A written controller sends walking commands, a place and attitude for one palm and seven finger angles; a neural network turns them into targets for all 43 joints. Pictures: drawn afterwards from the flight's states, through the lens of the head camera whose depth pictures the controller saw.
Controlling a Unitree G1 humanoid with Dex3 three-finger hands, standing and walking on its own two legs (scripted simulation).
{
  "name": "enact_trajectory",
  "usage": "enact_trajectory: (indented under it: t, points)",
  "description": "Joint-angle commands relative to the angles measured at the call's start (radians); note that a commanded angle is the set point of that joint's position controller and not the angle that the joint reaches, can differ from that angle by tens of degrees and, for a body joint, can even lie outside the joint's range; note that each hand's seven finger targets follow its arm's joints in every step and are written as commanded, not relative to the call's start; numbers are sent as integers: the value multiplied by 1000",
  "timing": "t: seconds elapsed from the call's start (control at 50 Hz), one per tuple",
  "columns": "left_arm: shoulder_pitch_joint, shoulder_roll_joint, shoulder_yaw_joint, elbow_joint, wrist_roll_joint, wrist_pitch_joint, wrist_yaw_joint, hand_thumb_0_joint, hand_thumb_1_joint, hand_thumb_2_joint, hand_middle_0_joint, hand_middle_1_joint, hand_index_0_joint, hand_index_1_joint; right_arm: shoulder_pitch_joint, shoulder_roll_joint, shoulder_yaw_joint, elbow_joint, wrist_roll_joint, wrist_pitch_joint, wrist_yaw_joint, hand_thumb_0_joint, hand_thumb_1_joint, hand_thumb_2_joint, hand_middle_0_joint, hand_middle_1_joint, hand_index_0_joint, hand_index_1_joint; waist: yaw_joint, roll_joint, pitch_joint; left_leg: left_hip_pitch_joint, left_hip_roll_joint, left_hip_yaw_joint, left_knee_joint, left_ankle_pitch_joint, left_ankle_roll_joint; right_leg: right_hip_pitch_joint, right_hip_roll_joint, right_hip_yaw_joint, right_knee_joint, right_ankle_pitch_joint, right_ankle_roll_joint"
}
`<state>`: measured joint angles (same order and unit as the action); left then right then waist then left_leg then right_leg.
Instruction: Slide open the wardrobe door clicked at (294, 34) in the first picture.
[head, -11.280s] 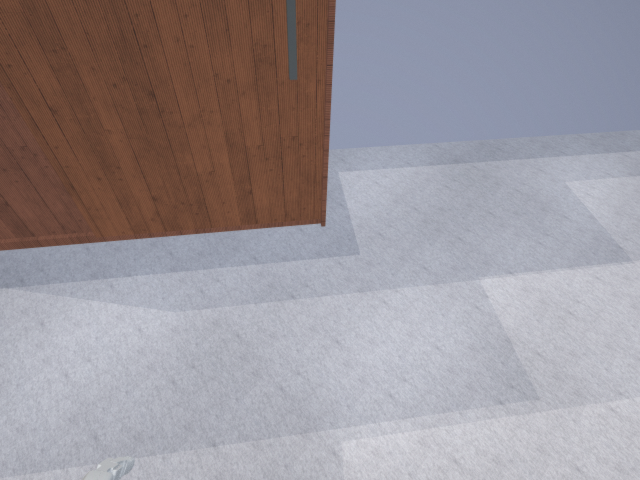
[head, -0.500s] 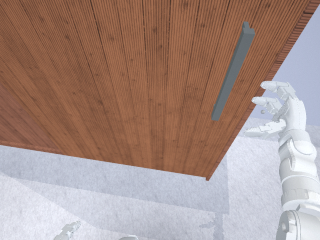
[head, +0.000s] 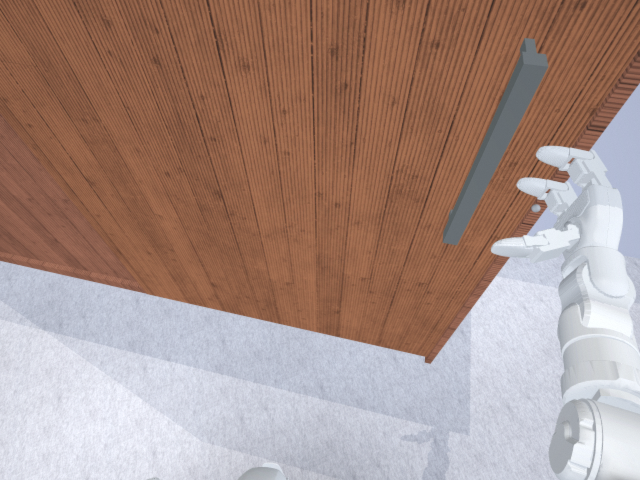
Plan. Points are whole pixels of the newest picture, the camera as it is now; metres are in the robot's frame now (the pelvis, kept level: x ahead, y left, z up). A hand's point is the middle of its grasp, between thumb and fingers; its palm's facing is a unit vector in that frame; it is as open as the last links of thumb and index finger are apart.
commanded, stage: move the hooked fingers beside the handle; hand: right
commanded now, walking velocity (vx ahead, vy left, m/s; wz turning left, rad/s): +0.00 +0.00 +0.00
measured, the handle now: (481, 160) +0.51 -0.14 +0.11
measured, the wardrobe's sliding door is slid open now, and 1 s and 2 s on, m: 0.00 0.00 0.00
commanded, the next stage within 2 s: feel for the door with the fingertips in 0.58 s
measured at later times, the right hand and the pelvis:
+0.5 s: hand (536, 214) +0.44 -0.20 +0.10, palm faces +0.09 +1.00 +0.02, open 14.0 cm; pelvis -0.01 +0.00 +0.00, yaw -1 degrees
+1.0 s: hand (503, 210) +0.44 -0.16 +0.10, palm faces +0.08 +1.00 +0.02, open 14.0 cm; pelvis -0.01 +0.01 +0.00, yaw -1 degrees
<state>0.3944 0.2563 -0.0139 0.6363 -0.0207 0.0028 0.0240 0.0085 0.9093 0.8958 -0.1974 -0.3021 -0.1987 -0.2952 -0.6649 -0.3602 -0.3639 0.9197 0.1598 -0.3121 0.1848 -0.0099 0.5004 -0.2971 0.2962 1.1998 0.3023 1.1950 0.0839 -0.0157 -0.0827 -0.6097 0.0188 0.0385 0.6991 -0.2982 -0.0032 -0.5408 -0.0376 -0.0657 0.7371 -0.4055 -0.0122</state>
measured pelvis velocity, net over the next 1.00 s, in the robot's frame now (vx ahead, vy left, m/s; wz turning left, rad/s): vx -0.01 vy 0.01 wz -0.02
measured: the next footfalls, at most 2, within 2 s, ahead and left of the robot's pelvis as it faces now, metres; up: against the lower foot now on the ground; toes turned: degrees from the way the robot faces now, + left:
none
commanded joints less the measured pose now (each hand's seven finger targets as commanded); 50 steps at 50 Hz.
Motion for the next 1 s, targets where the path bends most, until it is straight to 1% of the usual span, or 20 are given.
enact_trajectory:
  t: [0.0, 0.04, 0.08, 0.12, 0.16, 0.2, 0.3, 0.4, 0.44, 0.46, 0.48, 0.54, 0.64, 0.68, 0.72, 0.76, 0.8, 0.86, 0.92, 0.98]
  points:
    - [49, 152, 58, -102, -9, -35, 16, 0, 900, 900, -200, -300, -200, -300, -373, -201, -1, -227, 23, -45, 4, 0, 500, -300, 300, 1200, 300, 1200, -8, 13, -332, 278, -40, 0, -39, 354, 23, 91, 23, 46, -89, 368, -7]
    - [41, 148, 57, -102, -11, -35, 19, 0, 900, 900, -200, -300, -200, -300, -415, -191, 19, -251, 13, -45, 0, 0, 500, -300, 300, 1200, 300, 1200, -2, -45, -338, 257, -38, -4, -41, 327, 24, 108, 27, 48, -90, 347, -4]
    - [43, 147, 57, -93, -9, -40, 21, 0, 900, 900, -200, -300, -200, -300, -441, -181, 23, -241, 17, -50, -7, 0, 500, -300, 300, 1200, 300, 1200, 6, -18, -327, 243, -40, -2, -45, 308, 23, 110, 27, 53, -86, 324, -5]
    - [40, 149, 54, -90, -7, -42, 23, 0, 900, 900, -200, -300, -200, -300, -482, -221, 4, -264, 9, -64, -14, 0, 500, -300, 300, 1200, 300, 1200, 5, -39, -349, 255, -37, -7, -39, 310, 24, 117, 30, 56, -85, 326, -5]
    - [35, 145, 52, -89, -7, -46, 23, 0, 900, 900, -200, -300, -200, -300, -473, -194, 23, -251, 6, -68, -15, 0, 500, -300, 300, 1200, 300, 1200, 2, -57, -359, 246, -37, -4, -33, 313, 26, 131, 30, 59, -81, 342, -1]
    - [38, 149, 49, -82, -6, -45, 23, 0, 900, 900, -200, -300, -200, -300, -482, -202, 27, -210, 3, -66, -11, 0, 500, -300, 300, 1200, 300, 1200, 14, -21, -330, 233, -37, -1, -37, 285, 25, 111, 28, 63, -79, 306, -3]
    - [35, 150, 49, -94, -5, -45, 19, 0, 900, 900, -200, -300, -200, -300, -469, -186, 30, -168, 4, -60, -5, 0, 500, -300, 300, 1200, 300, 1200, -1, -46, -350, 223, -36, 2, -23, 296, 30, 117, 30, 65, -72, 337, 1]
    - [38, 153, 50, -106, -4, -38, 15, 0, 900, 900, -200, -300, -200, -300, -433, -203, 12, -173, 8, -58, -4, 0, 500, -300, 300, 1200, 300, 1200, -8, 5, -352, 252, -37, 1, -17, 330, 28, 89, 29, 62, -67, 359, -1]
    - [32, 145, 52, -112, -6, -38, 11, 0, 900, 900, -200, -300, -200, -300, -461, -161, 50, -226, 5, -63, -5, 0, 500, -300, 300, 1200, 300, 1200, -6, -68, -377, 229, -38, 2, -14, 329, 28, 129, 28, 65, -67, 382, 5]
    - [32, 144, 52, -108, -7, -39, 9, 0, 900, 900, -200, -300, -200, -300, -459, -142, 61, -231, 9, -62, -8, 0, 500, -300, 300, 1200, 300, 1200, -3, -66, -368, 214, -40, 8, -16, 324, 29, 144, 25, 68, -66, 394, 8]
    - [38, 150, 57, -106, -6, -39, 10, 0, 900, 900, -200, -300, -200, -300, -451, -176, 30, -247, 14, -65, -15, 0, 500, -300, 300, 1200, 300, 1200, -9, -20, -384, 235, -42, 7, -16, 331, 28, 138, 23, 72, -65, 398, 6]
    - [32, 144, 55, -107, -6, -40, 7, 0, 900, 900, -200, -300, -200, -300, -432, -154, 45, -280, 14, -58, -25, 0, 500, -300, 300, 1200, 300, 1200, -13, -50, -390, 249, -42, 6, -17, 346, 28, 146, 25, 68, -69, 411, 7]
    - [23, 144, 51, -105, -8, -41, 9, 0, 900, 900, -200, -300, -200, -300, -415, -143, 55, -273, 6, -39, -42, 0, 500, -300, 300, 1200, 300, 1200, -5, -12, -317, 245, -41, 8, -33, 311, 26, 105, 27, 64, -87, 343, 3]
    - [24, 146, 55, -103, -7, -42, 13, 0, 900, 900, -200, -300, -200, -300, -416, -171, 29, -275, 4, -41, -49, 0, 500, -300, 300, 1200, 300, 1200, -11, 5, -338, 267, -39, 2, -35, 308, 26, 97, 29, 60, -90, 322, 0]
    - [18, 138, 52, -107, -5, -49, 12, 0, 900, 900, -200, -300, -200, -300, -431, -134, 58, -302, 2, -48, -53, 0, 500, -300, 300, 1200, 300, 1200, -9, -37, -356, 262, -38, 2, -34, 305, 27, 124, 31, 59, -88, 327, 2]
    - [16, 135, 51, -96, -7, -56, 10, 0, 900, 900, -200, -300, -200, -300, -461, -74, 105, -277, 6, -49, -58, 0, 500, -300, 300, 1200, 300, 1200, 9, -10, -321, 233, -41, 6, -41, 285, 25, 122, 30, 63, -88, 304, 2]
    - [27, 145, 52, -89, -3, -55, 12, 0, 900, 900, -200, -300, -200, -300, -435, -122, 63, -224, 0, -45, -67, 0, 500, -300, 300, 1200, 300, 1200, 2, 31, -304, 243, -38, 4, -45, 262, 25, 86, 31, 60, -89, 267, -1]
    - [20, 140, 47, -86, -3, -56, 12, 0, 900, 900, -200, -300, -200, -300, -504, -115, 79, -184, -17, -48, -76, 0, 500, -300, 300, 1200, 300, 1200, 11, 12, -286, 231, -33, -3, -47, 230, 23, 59, 38, 57, -92, 218, -3]
    - [18, 133, 50, -98, 1, -63, 6, 0, 900, 900, -200, -300, -200, -300, -502, -95, 85, -233, -21, -73, -93, 0, 500, -300, 300, 1200, 300, 1200, -7, -41, -376, 256, -34, -6, -28, 274, 27, 103, 41, 56, -80, 272, 0]
    - [22, 132, 50, -86, 2, -65, 2, 0, 900, 900, -200, -300, -200, -300, -519, -64, 107, -197, -23, -75, -109, 0, 500, -300, 300, 1200, 300, 1200, 6, -10, -342, 241, -35, -4, -30, 278, 25, 85, 40, 54, -77, 267, 0]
